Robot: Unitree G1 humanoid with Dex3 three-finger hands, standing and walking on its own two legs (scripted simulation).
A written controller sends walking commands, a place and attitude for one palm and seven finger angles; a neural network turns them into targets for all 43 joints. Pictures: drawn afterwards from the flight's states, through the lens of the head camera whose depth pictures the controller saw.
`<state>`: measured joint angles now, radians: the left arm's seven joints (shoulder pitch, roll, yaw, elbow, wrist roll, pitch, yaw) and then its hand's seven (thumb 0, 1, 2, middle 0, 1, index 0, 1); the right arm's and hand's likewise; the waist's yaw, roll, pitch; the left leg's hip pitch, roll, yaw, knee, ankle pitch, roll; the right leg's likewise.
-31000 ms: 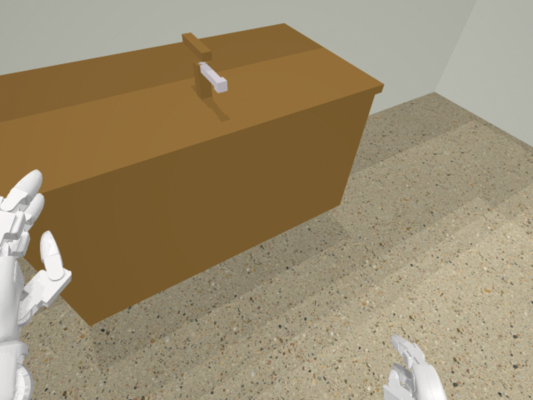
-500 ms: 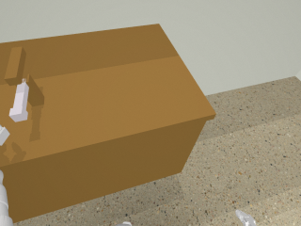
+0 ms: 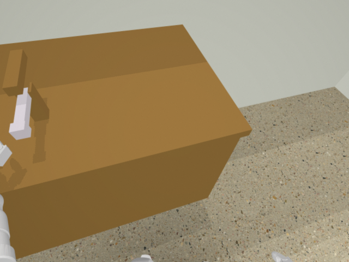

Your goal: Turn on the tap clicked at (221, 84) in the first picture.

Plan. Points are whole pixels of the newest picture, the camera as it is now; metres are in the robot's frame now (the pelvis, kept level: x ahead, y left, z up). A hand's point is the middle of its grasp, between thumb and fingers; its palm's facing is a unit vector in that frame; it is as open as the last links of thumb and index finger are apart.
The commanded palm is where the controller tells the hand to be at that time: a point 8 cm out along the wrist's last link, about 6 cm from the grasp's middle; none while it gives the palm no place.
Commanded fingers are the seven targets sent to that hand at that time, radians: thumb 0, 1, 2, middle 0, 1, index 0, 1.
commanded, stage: push the lever round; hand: left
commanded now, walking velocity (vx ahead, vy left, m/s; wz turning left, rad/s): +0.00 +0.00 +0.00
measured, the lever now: (20, 130) +0.36 +0.36 +0.09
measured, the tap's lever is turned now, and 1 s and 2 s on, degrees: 0 5 31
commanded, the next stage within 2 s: none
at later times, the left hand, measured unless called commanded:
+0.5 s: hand (19, 146) +0.33 +0.35 +0.08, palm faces +0.59 -0.80 -0.09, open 7.8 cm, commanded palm +0.28 +0.37 +0.08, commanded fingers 0.00 0.90 0.90 -0.15 -0.15 -0.15 -0.15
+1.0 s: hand (27, 144) +0.33 +0.33 +0.08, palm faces +0.61 -0.79 -0.08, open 7.6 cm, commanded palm +0.29 +0.35 +0.08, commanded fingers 0.00 0.90 0.90 -0.15 -0.15 -0.15 -0.15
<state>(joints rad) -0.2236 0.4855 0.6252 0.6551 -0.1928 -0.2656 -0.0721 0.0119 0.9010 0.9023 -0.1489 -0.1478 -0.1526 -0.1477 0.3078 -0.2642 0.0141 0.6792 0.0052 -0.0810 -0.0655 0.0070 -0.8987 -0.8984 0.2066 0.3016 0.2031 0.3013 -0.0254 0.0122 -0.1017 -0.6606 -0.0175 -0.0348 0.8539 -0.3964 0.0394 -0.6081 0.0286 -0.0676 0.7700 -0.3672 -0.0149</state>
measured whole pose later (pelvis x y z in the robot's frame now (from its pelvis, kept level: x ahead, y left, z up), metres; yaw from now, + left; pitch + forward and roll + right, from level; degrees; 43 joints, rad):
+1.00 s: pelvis +0.00 -0.03 +0.00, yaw +1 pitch +11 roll -2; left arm -0.24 0.42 0.57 0.64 -0.19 -0.26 0.03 0.01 0.94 0.93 -0.15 -0.15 -0.15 -0.15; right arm 0.28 -0.27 0.01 0.70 0.01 -0.07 -0.07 0.01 -0.90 -0.90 0.21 0.30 0.20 0.30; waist -0.01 0.02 -0.10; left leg -0.63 0.00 -0.05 0.83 -0.39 0.01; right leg -0.58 0.05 -0.08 0.77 -0.37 -0.05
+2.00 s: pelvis +0.00 -0.02 +0.00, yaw +1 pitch +10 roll -2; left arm -0.34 0.18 0.39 0.57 -0.01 -0.22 0.56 0.02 0.96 0.93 -0.15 -0.15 -0.15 -0.15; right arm 0.25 -0.23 -0.01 0.73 -0.04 -0.04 -0.03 0.01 -0.90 -0.90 0.21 0.30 0.20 0.30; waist -0.03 0.03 -0.12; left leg -0.60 -0.02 -0.05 0.81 -0.38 0.01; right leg -0.56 0.03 -0.08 0.76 -0.37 -0.04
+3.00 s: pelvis +0.00 -0.03 +0.00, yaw +1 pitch +13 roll -1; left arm -0.64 0.16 0.48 0.89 0.11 -0.23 0.83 0.00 0.94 0.93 -0.15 -0.15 -0.15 -0.15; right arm 0.28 -0.21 -0.03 0.77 -0.10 0.01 0.04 0.00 -0.90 -0.90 0.20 0.30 0.20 0.30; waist -0.08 0.03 -0.15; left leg -0.66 -0.01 -0.06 0.83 -0.38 0.00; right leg -0.63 0.04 -0.09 0.79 -0.38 -0.05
